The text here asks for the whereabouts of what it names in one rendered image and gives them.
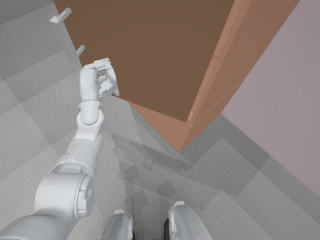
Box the robot right shin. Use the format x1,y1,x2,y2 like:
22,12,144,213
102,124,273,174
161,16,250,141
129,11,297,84
169,201,185,240

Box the cupboard door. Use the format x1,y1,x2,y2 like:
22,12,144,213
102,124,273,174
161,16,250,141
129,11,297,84
53,0,235,123

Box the right robot thigh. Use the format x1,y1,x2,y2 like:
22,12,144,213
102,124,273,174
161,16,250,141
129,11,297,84
168,205,213,240

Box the robot left hand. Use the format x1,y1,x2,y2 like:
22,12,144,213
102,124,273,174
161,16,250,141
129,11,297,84
79,58,120,103

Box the handle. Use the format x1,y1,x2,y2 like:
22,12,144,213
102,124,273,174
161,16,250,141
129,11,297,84
49,7,85,64

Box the robot left forearm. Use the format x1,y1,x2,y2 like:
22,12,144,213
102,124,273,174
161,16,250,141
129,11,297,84
34,100,107,211

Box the left robot upper arm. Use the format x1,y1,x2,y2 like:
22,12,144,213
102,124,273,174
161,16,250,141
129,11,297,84
0,172,95,240

